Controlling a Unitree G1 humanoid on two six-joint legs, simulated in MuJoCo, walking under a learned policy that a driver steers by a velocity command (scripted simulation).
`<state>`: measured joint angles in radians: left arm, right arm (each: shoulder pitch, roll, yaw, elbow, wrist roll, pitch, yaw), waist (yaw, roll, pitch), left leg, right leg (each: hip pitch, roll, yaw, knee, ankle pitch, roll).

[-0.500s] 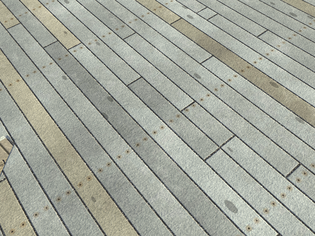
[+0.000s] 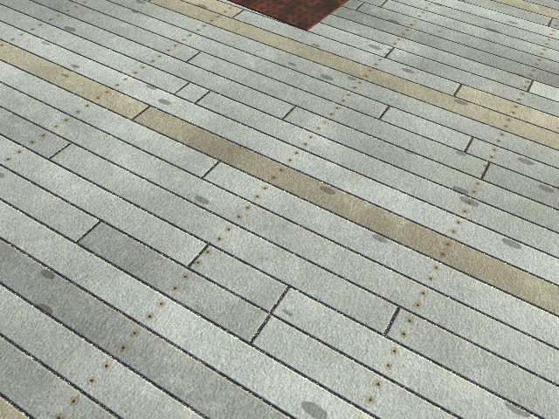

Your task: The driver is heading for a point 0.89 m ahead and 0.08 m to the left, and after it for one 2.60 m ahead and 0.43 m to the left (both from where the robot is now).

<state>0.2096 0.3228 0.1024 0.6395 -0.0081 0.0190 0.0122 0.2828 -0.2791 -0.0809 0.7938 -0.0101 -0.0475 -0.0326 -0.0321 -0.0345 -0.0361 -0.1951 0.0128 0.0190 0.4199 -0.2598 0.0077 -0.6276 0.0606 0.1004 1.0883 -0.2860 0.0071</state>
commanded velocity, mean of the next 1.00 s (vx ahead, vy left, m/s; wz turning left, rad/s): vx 0.46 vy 0.00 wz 0.01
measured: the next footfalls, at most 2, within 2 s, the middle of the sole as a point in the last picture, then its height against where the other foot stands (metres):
right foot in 0.34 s outside the picture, level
left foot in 0.88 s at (290, 404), level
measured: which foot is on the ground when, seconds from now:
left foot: down 0.00-0.34, up 0.36-0.86, down 0.88-1.00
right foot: up 0.00-0.32, down 0.34-0.90, up 0.92-1.00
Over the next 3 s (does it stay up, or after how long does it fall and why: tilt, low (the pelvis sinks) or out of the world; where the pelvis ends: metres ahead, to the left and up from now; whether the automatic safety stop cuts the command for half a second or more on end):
stays up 1.47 0.30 -0.01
